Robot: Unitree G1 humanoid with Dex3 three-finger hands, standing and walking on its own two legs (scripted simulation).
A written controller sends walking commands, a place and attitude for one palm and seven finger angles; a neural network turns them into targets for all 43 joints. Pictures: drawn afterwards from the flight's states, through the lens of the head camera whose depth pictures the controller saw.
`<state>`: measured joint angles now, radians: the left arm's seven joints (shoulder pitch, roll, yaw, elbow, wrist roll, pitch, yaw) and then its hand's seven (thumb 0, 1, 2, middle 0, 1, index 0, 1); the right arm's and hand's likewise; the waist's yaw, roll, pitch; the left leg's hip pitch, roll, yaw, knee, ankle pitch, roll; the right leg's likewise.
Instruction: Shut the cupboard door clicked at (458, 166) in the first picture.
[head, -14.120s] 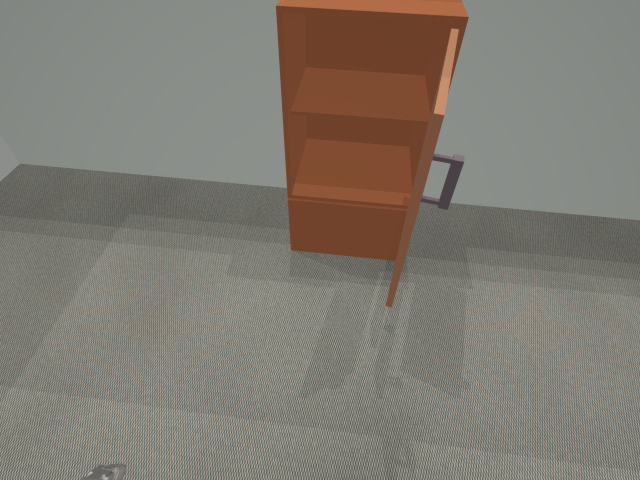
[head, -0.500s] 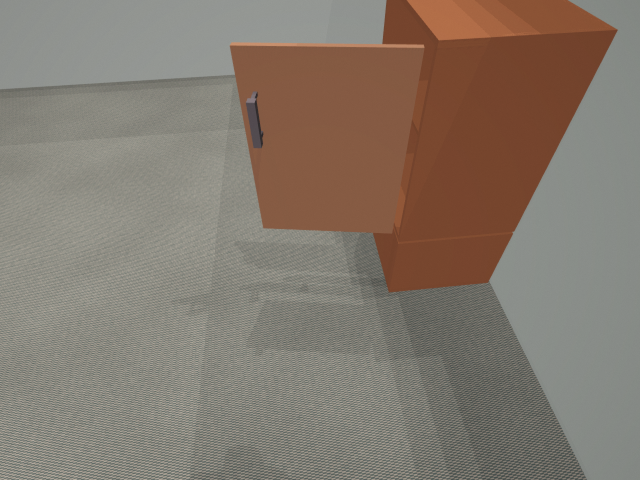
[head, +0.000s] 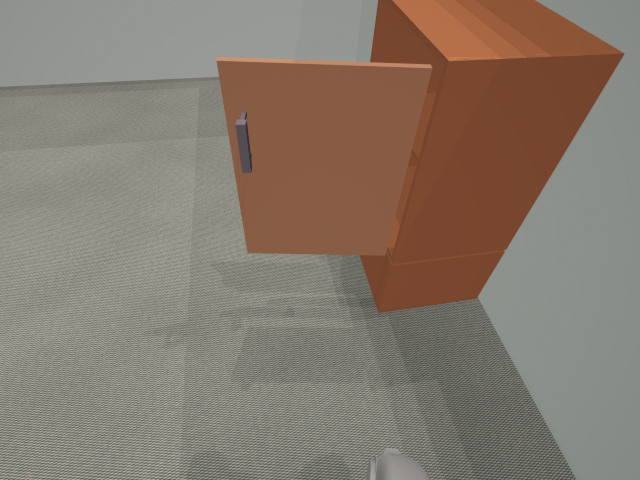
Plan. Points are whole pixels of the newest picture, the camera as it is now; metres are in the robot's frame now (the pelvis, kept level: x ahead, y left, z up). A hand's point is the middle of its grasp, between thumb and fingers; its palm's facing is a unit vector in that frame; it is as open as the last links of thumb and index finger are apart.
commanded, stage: take the last steps up to it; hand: left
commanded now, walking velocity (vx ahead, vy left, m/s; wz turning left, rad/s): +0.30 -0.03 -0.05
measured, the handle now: (245, 142) +0.79 +0.20 -0.03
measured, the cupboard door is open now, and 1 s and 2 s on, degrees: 80 80 80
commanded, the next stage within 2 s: come to a stop and stand still in 0.54 s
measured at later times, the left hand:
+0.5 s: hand (229, 446) +0.20 +0.14 -0.17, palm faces +0.05 -0.97 -0.22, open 7.2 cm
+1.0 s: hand (240, 386) +0.30 +0.15 -0.18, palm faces +0.04 -0.97 -0.24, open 7.4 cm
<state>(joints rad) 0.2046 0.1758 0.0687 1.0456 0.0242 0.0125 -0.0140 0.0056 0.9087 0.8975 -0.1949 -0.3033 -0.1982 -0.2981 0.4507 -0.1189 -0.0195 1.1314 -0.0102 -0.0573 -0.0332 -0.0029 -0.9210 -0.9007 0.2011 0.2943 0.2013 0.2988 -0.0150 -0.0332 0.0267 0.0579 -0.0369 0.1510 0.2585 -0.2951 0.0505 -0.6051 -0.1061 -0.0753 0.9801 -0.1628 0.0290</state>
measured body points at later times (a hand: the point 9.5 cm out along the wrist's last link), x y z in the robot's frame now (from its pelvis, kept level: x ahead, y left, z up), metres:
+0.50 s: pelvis +0.18 -0.05 +0.00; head +0.20 -0.05 +0.45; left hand +0.20 +0.19 -0.15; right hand +0.25 -0.28 -0.15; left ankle +0.26 +0.10 -0.70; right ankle +0.18 -0.12 -0.74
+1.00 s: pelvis +0.28 -0.04 -0.01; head +0.31 -0.05 +0.44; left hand +0.30 +0.20 -0.16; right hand +0.36 -0.27 -0.17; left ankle +0.30 +0.09 -0.74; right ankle +0.29 -0.15 -0.74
